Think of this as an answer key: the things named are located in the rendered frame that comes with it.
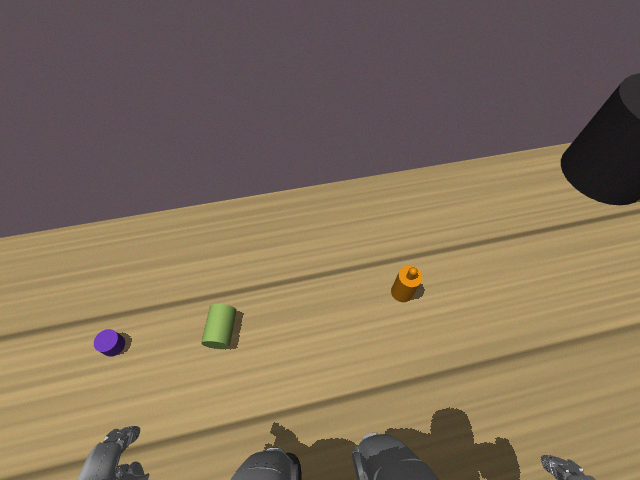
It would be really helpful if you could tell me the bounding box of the left robot foot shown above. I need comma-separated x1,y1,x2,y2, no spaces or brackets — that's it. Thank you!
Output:
286,453,302,480

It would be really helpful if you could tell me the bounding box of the right robot hand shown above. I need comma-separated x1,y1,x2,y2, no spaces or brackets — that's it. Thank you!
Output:
541,455,595,480

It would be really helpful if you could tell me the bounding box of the left robot hand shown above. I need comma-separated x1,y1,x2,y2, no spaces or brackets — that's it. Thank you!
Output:
77,426,149,480

